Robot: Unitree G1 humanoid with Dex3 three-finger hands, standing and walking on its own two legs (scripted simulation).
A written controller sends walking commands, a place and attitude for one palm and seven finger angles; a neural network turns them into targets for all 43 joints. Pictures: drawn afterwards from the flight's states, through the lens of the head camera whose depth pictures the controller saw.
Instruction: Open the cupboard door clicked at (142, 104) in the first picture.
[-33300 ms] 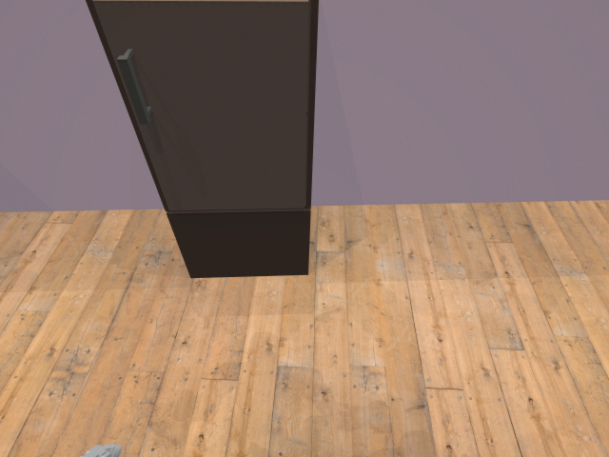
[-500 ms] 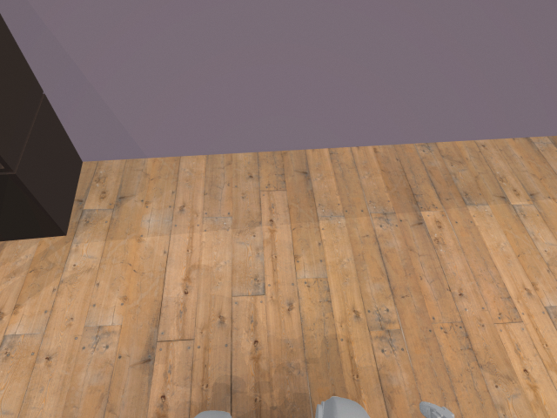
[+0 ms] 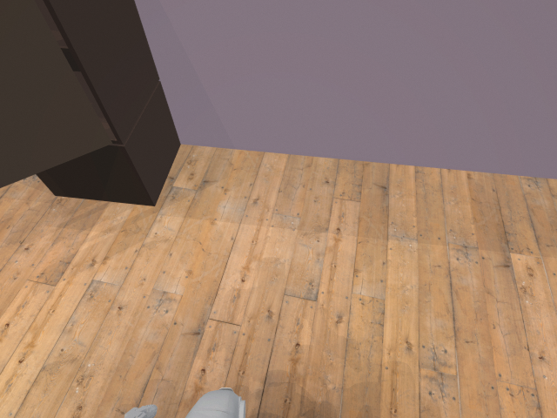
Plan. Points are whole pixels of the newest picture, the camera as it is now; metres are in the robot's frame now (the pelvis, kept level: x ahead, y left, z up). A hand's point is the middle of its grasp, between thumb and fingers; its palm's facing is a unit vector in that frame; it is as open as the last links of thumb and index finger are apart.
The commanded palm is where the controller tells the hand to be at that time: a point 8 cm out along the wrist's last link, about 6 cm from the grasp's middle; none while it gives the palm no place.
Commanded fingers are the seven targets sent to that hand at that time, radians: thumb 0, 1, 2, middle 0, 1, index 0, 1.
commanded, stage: turn to face it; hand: left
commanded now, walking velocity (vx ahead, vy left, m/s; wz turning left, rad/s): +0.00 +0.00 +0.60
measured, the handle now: out of the picture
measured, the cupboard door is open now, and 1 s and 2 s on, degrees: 41 41 41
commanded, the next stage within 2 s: take the last steps up to it in 0.90 s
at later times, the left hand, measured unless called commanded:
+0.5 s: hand out of the picture +0.07 +0.25 -0.16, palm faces +0.29 -0.92 -0.27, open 7.4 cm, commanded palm none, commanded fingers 0.00 0.90 0.90 -0.20 -0.30 -0.20 -0.30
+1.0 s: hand out of the picture -0.05 +0.22 -0.19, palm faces +0.54 -0.81 -0.22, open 7.4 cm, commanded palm none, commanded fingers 0.00 0.90 0.90 -0.20 -0.30 -0.20 -0.30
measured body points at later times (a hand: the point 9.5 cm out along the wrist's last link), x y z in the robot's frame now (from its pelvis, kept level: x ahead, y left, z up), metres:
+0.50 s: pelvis +0.02 +0.01 -0.01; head +0.07 +0.02 +0.44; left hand +0.06 +0.29 -0.14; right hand +0.17 -0.22 -0.15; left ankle +0.01 +0.13 -0.74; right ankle +0.06 -0.13 -0.73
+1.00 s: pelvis +0.03 +0.03 -0.01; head +0.05 +0.07 +0.44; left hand -0.08 +0.27 -0.17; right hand +0.26 -0.13 -0.13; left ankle -0.01 +0.12 -0.74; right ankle +0.06 -0.12 -0.68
